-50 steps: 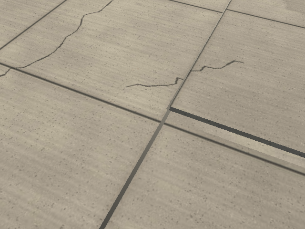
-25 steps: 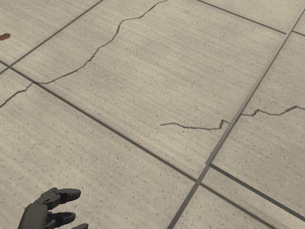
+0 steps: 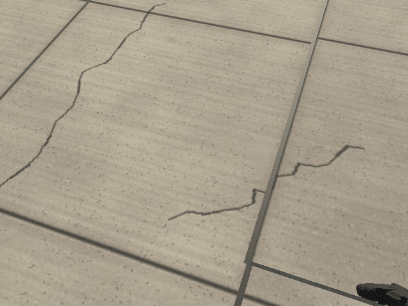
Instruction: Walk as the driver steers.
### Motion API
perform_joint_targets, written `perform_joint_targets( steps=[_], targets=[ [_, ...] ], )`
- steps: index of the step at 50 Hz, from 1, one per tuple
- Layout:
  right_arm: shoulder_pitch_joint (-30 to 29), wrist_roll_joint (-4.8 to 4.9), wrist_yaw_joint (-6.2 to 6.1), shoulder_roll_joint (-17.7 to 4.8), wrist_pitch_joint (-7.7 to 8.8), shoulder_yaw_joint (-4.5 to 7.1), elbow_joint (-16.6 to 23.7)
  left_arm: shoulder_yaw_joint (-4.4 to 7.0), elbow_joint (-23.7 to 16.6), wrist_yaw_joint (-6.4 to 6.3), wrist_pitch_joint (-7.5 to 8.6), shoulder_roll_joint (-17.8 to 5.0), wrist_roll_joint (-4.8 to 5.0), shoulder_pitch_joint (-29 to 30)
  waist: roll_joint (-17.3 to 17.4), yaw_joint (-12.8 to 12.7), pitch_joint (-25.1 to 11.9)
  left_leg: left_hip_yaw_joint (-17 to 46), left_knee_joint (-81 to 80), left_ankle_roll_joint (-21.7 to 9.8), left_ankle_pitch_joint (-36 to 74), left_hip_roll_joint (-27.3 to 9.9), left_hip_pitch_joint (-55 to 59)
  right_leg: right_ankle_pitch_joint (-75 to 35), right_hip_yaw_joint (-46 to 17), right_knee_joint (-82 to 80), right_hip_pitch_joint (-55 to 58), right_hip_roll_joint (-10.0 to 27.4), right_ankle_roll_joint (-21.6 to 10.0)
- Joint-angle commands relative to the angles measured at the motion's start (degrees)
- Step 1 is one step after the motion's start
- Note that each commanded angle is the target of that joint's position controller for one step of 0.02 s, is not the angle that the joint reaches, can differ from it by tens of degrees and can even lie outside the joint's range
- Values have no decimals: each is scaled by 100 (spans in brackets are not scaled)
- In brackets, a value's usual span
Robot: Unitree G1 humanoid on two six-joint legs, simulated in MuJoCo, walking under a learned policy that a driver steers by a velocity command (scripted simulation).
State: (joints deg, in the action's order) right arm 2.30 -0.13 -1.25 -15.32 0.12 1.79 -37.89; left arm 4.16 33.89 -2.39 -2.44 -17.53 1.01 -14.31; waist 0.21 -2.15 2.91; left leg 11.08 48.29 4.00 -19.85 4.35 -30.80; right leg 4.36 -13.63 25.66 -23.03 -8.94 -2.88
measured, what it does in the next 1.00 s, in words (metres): steps on the spot, turning right: left foot, then right foot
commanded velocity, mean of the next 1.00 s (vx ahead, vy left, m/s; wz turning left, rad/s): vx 0.04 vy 0.00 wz -0.30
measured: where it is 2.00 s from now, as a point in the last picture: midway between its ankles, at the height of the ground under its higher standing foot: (249, 212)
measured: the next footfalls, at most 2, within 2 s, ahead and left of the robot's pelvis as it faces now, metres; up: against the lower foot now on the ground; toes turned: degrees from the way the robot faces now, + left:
left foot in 0.14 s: +0.14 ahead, +0.14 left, +0.00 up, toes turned -19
right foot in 0.56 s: +0.01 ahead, -0.09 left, +0.00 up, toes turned -13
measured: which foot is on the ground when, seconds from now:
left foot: up 0.00-0.12, down 0.14-0.90, up 0.92-1.00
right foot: down 0.00-0.16, up 0.18-0.54, down 0.56-1.00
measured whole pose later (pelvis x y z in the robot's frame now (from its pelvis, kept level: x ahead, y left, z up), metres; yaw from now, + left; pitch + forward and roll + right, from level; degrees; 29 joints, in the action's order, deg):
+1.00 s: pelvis +0.05 +0.03 +0.00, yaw -16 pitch +0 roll +0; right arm 14.7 1.9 -0.9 -15.1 1.5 3.0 -47.8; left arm 1.5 44.6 -0.9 1.6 -12.9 0.7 -17.7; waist -0.2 -0.3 -1.2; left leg 0.5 45.2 -1.2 -24.7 0.0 -20.1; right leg 20.7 -3.6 29.1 -8.8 -1.4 -2.5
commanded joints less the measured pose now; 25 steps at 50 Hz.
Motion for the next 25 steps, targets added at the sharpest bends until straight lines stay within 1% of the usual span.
perform_joint_targets(
  steps=[1, 3, 5, 6, 7, 8, 9, 10, 11, 12, 13, 14, 16, 17, 19, 21, 22, 23, 24, 25],
  targets=[
    [195, 45, -24, -528, 90, 208, 197, 368, -456, -97, -22, -1020, 27, 156, -880, 152, -1221, -206, -596, 66, 316, 218, 419, -227, -1685, -566, 1086, 1181, -695],
    [121, 66, 0, -552, 139, 247, 191, 387, -480, -88, -63, -986, 24, 193, -998, 95, -1122, -166, -1029, 12, 328, 215, 646, 51, -1908, -546, 1055, 1139, -633],
    [231, 88, 39, -634, 205, 313, 145, 404, -520, -72, -91, -963, 35, 286, -1106, 141, -1043, -145, -1709, -82, 434, 165, 1059, 185, -2149, -454, 1001, 1072, -546],
    [467, 82, 56, -679, 239, 352, 48, 384, -543, -69, -102, -911, 54, 410, -1115, 270, -1071, -238, -2258, -146, 842, 46, 1413, 234, -2071, -277, 966, 999, -447],
    [615, 43, 55, -768, 250, 400, -26, 329, -538, -59, -103, -763, 71, 378, -956, 294, -1130, -231, -2785, -269, 1352, -275, 1962, 629, -1864, 58, 737, 779, -298],
    [505, -54, 40, -1025, 208, 449, 67, 220, -451, -35, -118, -421, 14, -66, 3, 38, -1346, 711, -2953, -727, 1429, -1367, 2650, 2403, -1226, 1076, 181, 290, -80],
    [408, -290, 44, -1292, 138, 487, 130, 256, -607, -15, -54, -561, 50, 69, 1588, -19, -919, 2055, -3309, -1574, 1830, -2226, 2346, 3239, -154, 2331, -811, -416, 218],
    [253, -313, 31, -1037, 160, 449, 246, 369, -511, 21, 49, -1018, -77, -68, 1389, -79, -823, 2434, -3312, -1921, 1726, -2545, 2041, 2983, -163, 3478, -968, 37, 466],
    [37, -212, -4, -775, 150, 371, 334, 418, -307, 33, 47, -1180, -50, -106, 887, -98, -660, 1739, -3129, -1780, 1617, -2258, 1876, 2587, -34, 3932, -951, 180, 557],
    [-10, -121, -24, -651, 124, 326, 363, 388, -141, 6, -2, -1052, -49, -120, 543, -56, -552, 1217, -3022, -1552, 1430, -1848, 1816, 2294, 48, 4186, -920, 202, 630],
    [45, -43, -43, -654, 102, 299, 338, 329, -95, -15, -38, -868, -73, -134, 460, 4, -481, 1044, -3000, -1513, 1510, -1713, 1841, 2104, 123, 4563, -1016, 175, 691],
    [129, -31, -54, -656, 80, 263, 305, 264, -94, -7, -42, -707, -64, -110, 453, 44, -418, 868, -3000, -1550, 1874, -1636, 1787, 2050, 254, 4788, -1021, 174, 746],
    [381, -68, -56, -628, 40, 232, 230, 180, -167, -18, -8, -556, -2, 144, 625, 190, -443, 535, -2992, -1579, 2139, -1452, 2022, 1964, 481, 4495, -1019, 232, 824],
    [515, -72, -58, -625, 26, 227, 189, 148, -191, -34, 11, -506, 11, 258, 741, 271, -484, 486, -2959, -1603, 2154, -1425, 2267, 1957, 512, 4162, -1051, 302, 864],
    [662, -60, -62, -652, 18, 228, 129, 97, -194, -47, 26, -428, -6, 383, 919, 349, -596, 482, -2905, -1631, 2104, -1451, 2574, 1990, 584, 3346, -846, 509, 917],
    [622, -31, -51, -759, -1, 253, 101, 27, -164, -12, 36, -300, -36, 411, 1100, 353, -667, 379, -2909, -1619, 2022, -1441, 2445, 2109, 902, 2378, -211, 755, 908],
    [682, -20, -46, -838, -22, 277, 70, 10, -142, 8, 46, -283, -28, 446, 1198, 412, -651, 380, -2908, -1643, 2037, -1456, 2361, 2174, 1040, 1968, 53, 785, 890],
    [788, -7, -44, -893, -45, 292, 31, 18, -100, 23, 57, -328, -10, 451, 1239, 474, -646, 440, -2878, -1678, 2107, -1499, 2350, 2108, 1119, 1619, 229, 774, 868],
    [869, 13, -48, -911, -62, 291, -9, 28, -42, 37, 67, -359, 4, 419, 1225, 492, -649, 505, -2818, -1695, 2194, -1547, 2368, 1949, 1147, 1233, 388, 765, 822],
    [882, 49, -54, -898, -74, 280, -41, 27, 43, 51, 79, -338, 5, 320, 1155, 429, -647, 513, -2721, -1669, 2302, -1556, 2341, 1638, 1182, 696, 620, 751, 744]
  ],
)
Keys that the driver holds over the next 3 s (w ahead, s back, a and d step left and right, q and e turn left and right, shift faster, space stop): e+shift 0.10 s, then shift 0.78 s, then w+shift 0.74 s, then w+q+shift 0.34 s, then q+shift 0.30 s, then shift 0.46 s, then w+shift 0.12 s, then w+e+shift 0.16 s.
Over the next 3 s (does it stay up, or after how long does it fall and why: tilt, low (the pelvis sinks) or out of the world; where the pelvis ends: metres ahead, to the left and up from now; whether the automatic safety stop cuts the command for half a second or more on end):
stays up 1.17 -0.04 0.01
